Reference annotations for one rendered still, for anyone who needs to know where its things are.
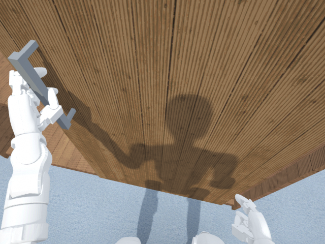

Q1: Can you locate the robot left hand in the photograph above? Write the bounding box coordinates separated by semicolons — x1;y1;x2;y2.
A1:
8;67;63;137

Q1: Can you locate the robot right hand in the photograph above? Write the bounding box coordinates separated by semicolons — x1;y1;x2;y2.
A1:
232;194;272;244

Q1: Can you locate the handle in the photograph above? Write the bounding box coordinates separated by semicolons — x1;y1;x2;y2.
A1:
7;40;76;130

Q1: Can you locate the right robot thigh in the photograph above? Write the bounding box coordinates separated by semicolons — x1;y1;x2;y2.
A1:
192;233;225;244

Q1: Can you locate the left robot forearm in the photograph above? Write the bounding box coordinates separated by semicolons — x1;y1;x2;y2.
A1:
0;132;52;244

